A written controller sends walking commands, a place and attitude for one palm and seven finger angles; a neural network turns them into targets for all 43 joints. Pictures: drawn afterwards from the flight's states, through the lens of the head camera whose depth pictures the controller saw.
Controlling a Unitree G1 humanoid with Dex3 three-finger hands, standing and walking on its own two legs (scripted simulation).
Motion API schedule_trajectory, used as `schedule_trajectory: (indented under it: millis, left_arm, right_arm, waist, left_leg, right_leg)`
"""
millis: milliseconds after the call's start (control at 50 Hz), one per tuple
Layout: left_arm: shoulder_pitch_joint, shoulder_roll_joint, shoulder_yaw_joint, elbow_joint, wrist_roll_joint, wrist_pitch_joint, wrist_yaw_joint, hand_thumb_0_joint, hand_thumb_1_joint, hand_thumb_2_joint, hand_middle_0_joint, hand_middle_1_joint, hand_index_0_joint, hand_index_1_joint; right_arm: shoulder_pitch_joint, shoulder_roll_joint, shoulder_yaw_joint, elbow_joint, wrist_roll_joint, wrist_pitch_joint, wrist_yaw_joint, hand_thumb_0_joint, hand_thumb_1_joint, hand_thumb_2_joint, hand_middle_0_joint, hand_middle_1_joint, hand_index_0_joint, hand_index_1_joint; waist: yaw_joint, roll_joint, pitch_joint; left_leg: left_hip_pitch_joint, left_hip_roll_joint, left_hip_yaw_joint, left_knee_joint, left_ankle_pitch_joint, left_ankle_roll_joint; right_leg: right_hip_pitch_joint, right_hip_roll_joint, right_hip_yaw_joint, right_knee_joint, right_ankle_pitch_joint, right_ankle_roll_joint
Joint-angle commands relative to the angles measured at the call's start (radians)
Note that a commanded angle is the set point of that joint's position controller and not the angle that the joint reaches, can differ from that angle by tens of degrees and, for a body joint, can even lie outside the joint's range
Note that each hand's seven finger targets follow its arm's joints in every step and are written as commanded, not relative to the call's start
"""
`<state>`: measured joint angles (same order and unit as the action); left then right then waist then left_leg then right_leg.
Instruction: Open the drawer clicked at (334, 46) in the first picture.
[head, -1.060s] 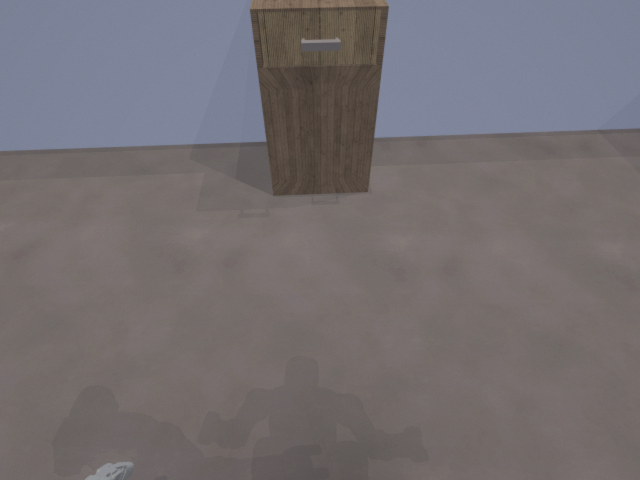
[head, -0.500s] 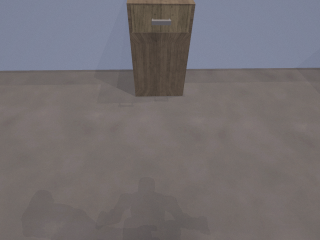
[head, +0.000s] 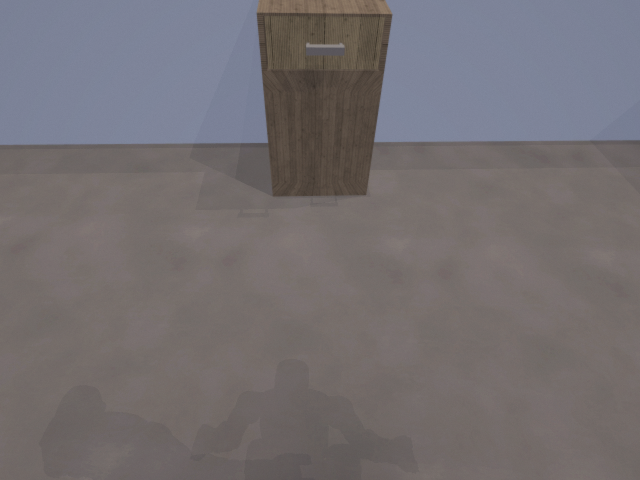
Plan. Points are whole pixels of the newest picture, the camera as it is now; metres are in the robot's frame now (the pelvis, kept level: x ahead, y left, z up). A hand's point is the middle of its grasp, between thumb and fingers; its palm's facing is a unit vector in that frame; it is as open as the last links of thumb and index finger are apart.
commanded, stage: look at it before walking up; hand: left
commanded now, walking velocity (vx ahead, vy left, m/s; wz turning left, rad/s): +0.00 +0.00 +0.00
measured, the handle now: (324, 47) +1.47 +0.07 -0.06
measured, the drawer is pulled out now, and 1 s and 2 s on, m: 0.00 0.00 0.00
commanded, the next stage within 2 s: walk to a spot facing it in 0.38 s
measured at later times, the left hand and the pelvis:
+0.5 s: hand out of the picture +0.08 +0.25 -0.16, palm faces -0.03 -0.94 -0.33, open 7.4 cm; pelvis +0.01 +0.00 +0.00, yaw +0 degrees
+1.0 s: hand out of the picture +0.06 +0.15 -0.18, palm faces -0.08 -0.98 -0.16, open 7.3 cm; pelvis +0.12 -0.02 -0.01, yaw -10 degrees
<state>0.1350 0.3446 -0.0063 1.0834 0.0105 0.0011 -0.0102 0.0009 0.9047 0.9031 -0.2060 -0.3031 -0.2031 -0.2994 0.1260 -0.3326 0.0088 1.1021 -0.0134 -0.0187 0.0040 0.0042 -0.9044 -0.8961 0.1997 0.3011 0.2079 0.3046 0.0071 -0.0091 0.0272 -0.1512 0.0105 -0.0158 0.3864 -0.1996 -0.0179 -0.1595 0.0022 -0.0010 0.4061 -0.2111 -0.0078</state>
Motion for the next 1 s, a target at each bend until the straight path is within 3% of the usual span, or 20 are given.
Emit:
schedule_trajectory:
  millis: [0, 460, 500, 540, 580, 640, 680, 700, 720, 740, 760, 780, 800, 820, 840, 860, 880, 920, 980]
  left_arm:
    - [-0.043, 0.202, 0.04, -0.06, 0.002, -0.024, 0.018, 0.0, 0.9, 0.9, -0.2, -0.3, -0.2, -0.3]
    - [-0.033, 0.206, 0.037, -0.052, 0.001, -0.027, 0.019, 0.0, 0.9, 0.9, -0.2, -0.3, -0.2, -0.3]
    - [0.036, 0.089, 0.014, -0.026, 0.001, -0.006, 0.022, 0.0, 0.9, 0.9, -0.2, -0.3, -0.2, -0.3]
    - [0.063, 0.085, 0.022, -0.034, 0.008, 0.01, 0.013, 0.0, 0.9, 0.9, -0.2, -0.3, -0.2, -0.3]
    - [0.083, 0.086, 0.035, -0.06, 0.013, 0.017, 0.0, 0.0, 0.9, 0.9, -0.2, -0.3, -0.2, -0.3]
    - [0.124, 0.063, 0.049, -0.099, 0.016, 0.008, -0.011, 0.0, 0.9, 0.9, -0.2, -0.3, -0.2, -0.3]
    - [0.142, 0.019, 0.054, -0.119, 0.015, -0.007, -0.017, 0.0, 0.9, 0.9, -0.2, -0.3, -0.2, -0.3]
    - [0.141, -0.003, 0.055, -0.129, 0.013, -0.014, -0.02, 0.0, 0.9, 0.9, -0.2, -0.3, -0.2, -0.3]
    - [0.148, -0.011, 0.057, -0.133, 0.013, -0.02, -0.021, 0.0, 0.9, 0.9, -0.2, -0.3, -0.2, -0.3]
    - [0.182, -0.023, 0.061, -0.125, 0.015, -0.027, -0.022, 0.0, 0.9, 0.9, -0.2, -0.3, -0.2, -0.3]
    - [0.258, -0.019, 0.068, -0.099, 0.018, -0.034, -0.019, 0.0, 0.9, 0.9, -0.2, -0.3, -0.2, -0.3]
    - [0.371, 0.049, 0.085, -0.059, 0.022, -0.045, -0.008, 0.0, 0.9, 0.9, -0.2, -0.3, -0.2, -0.3]
    - [0.507, 0.111, 0.099, -0.017, 0.015, -0.056, 0.008, 0.0, 0.9, 0.9, -0.2, -0.3, -0.2, -0.3]
    - [0.563, 0.092, 0.092, -0.004, 0.012, -0.058, 0.025, 0.0, 0.9, 0.9, -0.2, -0.3, -0.2, -0.3]
    - [0.545, 0.063, 0.087, -0.003, 0.016, -0.057, 0.032, 0.0, 0.9, 0.9, -0.2, -0.3, -0.2, -0.3]
    - [0.511, 0.044, 0.082, -0.015, 0.02, -0.059, 0.035, 0.0, 0.9, 0.9, -0.2, -0.3, -0.2, -0.3]
    - [0.458, 0.029, 0.079, -0.028, 0.023, -0.061, 0.037, 0.0, 0.9, 0.9, -0.2, -0.3, -0.2, -0.3]
    - [0.393, 0.007, 0.074, -0.037, 0.025, -0.067, 0.035, 0.0, 0.9, 0.9, -0.2, -0.3, -0.2, -0.3]
    - [0.356, -0.004, 0.072, -0.035, 0.021, -0.07, 0.036, 0.0, 0.9, 0.9, -0.2, -0.3, -0.2, -0.3]
  right_arm:
    - [-0.048, -0.209, -0.046, -0.061, 0.003, -0.017, -0.017, 0.0, -0.9, -0.9, 0.2, 0.3, 0.2, 0.3]
    - [-0.056, -0.212, -0.043, -0.053, 0.005, -0.017, -0.017, 0.0, -0.9, -0.9, 0.2, 0.3, 0.2, 0.3]
    - [0.006, -0.092, -0.017, -0.027, -0.003, -0.001, -0.014, 0.0, -0.9, -0.9, 0.2, 0.3, 0.2, 0.3]
    - [0.042, -0.089, -0.023, -0.03, -0.009, 0.01, -0.013, 0.0, -0.9, -0.9, 0.2, 0.3, 0.2, 0.3]
    - [0.056, -0.106, -0.039, -0.05, -0.012, 0.012, -0.011, 0.0, -0.9, -0.9, 0.2, 0.3, 0.2, 0.3]
    - [0.097, -0.125, -0.061, -0.078, -0.01, 0.003, -0.013, 0.0, -0.9, -0.9, 0.2, 0.3, 0.2, 0.3]
    - [0.143, -0.139, -0.074, -0.085, -0.008, -0.01, -0.018, 0.0, -0.9, -0.9, 0.2, 0.3, 0.2, 0.3]
    - [0.152, -0.14, -0.08, -0.087, -0.006, -0.017, -0.019, 0.0, -0.9, -0.9, 0.2, 0.3, 0.2, 0.3]
    - [0.151, -0.132, -0.083, -0.089, -0.005, -0.021, -0.018, 0.0, -0.9, -0.9, 0.2, 0.3, 0.2, 0.3]
    - [0.144, -0.114, -0.081, -0.093, -0.006, -0.024, -0.019, 0.0, -0.9, -0.9, 0.2, 0.3, 0.2, 0.3]
    - [0.128, -0.088, -0.077, -0.1, -0.007, -0.025, -0.019, 0.0, -0.9, -0.9, 0.2, 0.3, 0.2, 0.3]
    - [0.073, -0.033, -0.069, -0.135, -0.001, -0.03, -0.016, 0.0, -0.9, -0.9, 0.2, 0.3, 0.2, 0.3]
    - [-0.05, 0.011, -0.053, -0.202, -0.002, -0.041, -0.01, 0.0, -0.9, -0.9, 0.2, 0.3, 0.2, 0.3]
    - [-0.117, 0.005, -0.052, -0.221, -0.007, -0.049, -0.014, 0.0, -0.9, -0.9, 0.2, 0.3, 0.2, 0.3]
    - [-0.125, 0.023, -0.054, -0.219, -0.006, -0.052, -0.014, 0.0, -0.9, -0.9, 0.2, 0.3, 0.2, 0.3]
    - [-0.11, 0.03, -0.054, -0.211, -0.007, -0.052, -0.01, 0.0, -0.9, -0.9, 0.2, 0.3, 0.2, 0.3]
    - [-0.094, 0.043, -0.059, -0.206, -0.006, -0.044, -0.004, 0.0, -0.9, -0.9, 0.2, 0.3, 0.2, 0.3]
    - [-0.074, 0.072, -0.062, -0.199, -0.004, -0.03, 0.007, 0.0, -0.9, -0.9, 0.2, 0.3, 0.2, 0.3]
    - [-0.064, 0.09, -0.063, -0.212, 0.004, -0.026, 0.021, 0.0, -0.9, -0.9, 0.2, 0.3, 0.2, 0.3]
  waist:
    - [-0.005, 0.009, -0.039]
    - [-0.003, 0.01, -0.061]
    - [-0.003, 0.004, -0.07]
    - [-0.004, -0.008, 0.002]
    - [-0.002, 0.012, 0.071]
    - [-0.006, 0.058, 0.101]
    - [-0.017, 0.142, 0.077]
    - [-0.013, 0.18, 0.077]
    - [-0.006, 0.177, 0.065]
    - [0.013, 0.142, 0.056]
    - [0.047, 0.065, 0.029]
    - [0.092, -0.173, 0.018]
    - [0.149, -0.385, 0.043]
    - [0.163, -0.252, 0.054]
    - [0.136, -0.102, 0.059]
    - [0.107, -0.04, 0.037]
    - [0.076, -0.037, 0.043]
    - [0.035, -0.065, 0.072]
    - [0.009, -0.12, 0.084]
  left_leg:
    - [-0.001, 0.103, -0.092, -0.071, 0.076, 0.044]
    - [0.028, 0.108, -0.085, -0.068, 0.137, 0.043]
    - [0.041, 0.103, -0.044, -0.04, 0.018, 0.023]
    - [-0.011, 0.1, -0.032, -0.033, -0.198, 0.027]
    - [-0.06, 0.115, -0.046, -0.046, -0.361, 0.042]
    - [-0.047, 0.173, -0.105, -0.048, -0.443, 0.087]
    - [0.006, 0.254, -0.177, -0.078, -0.398, 0.131]
    - [0.022, 0.298, -0.191, -0.081, -0.327, 0.154]
    - [0.028, 0.312, -0.168, -0.044, -0.238, 0.163]
    - [-0.007, 0.288, -0.112, 0.043, -0.134, 0.145]
    - [-0.107, 0.221, -0.016, 0.197, -0.07, 0.098]
    - [-0.345, 0.103, 0.131, 0.484, -0.114, 0.027]
    - [-0.602, 0.02, 0.147, 0.696, -0.404, -0.001]
    - [-0.689, 0.051, 0.057, 0.795, -0.415, -0.003]
    - [-0.725, 0.078, 0.04, 0.834, -0.352, -0.006]
    - [-0.712, 0.099, 0.034, 0.813, -0.314, -0.008]
    - [-0.662, 0.11, 0.041, 0.767, -0.286, -0.015]
    - [-0.575, 0.099, 0.07, 0.682, -0.204, -0.027]
    - [-0.453, 0.086, 0.089, 0.522, -0.076, -0.021]
  right_leg:
    - [-0.019, -0.115, 0.115, -0.089, 0.039, -0.024]
    - [0.01, -0.122, 0.111, -0.086, 0.127, -0.024]
    - [-0.012, -0.109, 0.122, -0.081, -0.013, -0.014]
    - [-0.088, -0.085, 0.151, -0.076, -0.231, -0.026]
    - [-0.168, -0.057, 0.168, -0.047, -0.348, -0.039]
    - [-0.263, -0.009, 0.147, 0.074, -0.353, -0.049]
    - [-0.304, 0.032, 0.064, 0.223, -0.253, -0.038]
    - [-0.313, 0.028, 0.007, 0.269, -0.212, -0.027]
    - [-0.297, 0.01, -0.014, 0.263, -0.215, -0.022]
    - [-0.219, 0.006, -0.022, 0.208, -0.192, -0.025]
    - [-0.066, -0.011, 0.033, 0.118, -0.118, -0.051]
    - [0.13, -0.158, 0.3, 0.006, -0.013, -0.12]
    - [0.262, -0.32, 0.614, -0.112, 0.248, -0.218]
    - [0.304, -0.36, 0.67, -0.092, 0.445, -0.281]
    - [0.338, -0.343, 0.602, -0.052, 0.487, -0.3]
    - [0.329, -0.318, 0.525, -0.037, 0.434, -0.279]
    - [0.25, -0.298, 0.462, -0.062, 0.342, -0.253]
    - [0.123, -0.255, 0.393, -0.122, 0.271, -0.228]
    - [0.013, -0.197, 0.292, -0.16, 0.239, -0.178]
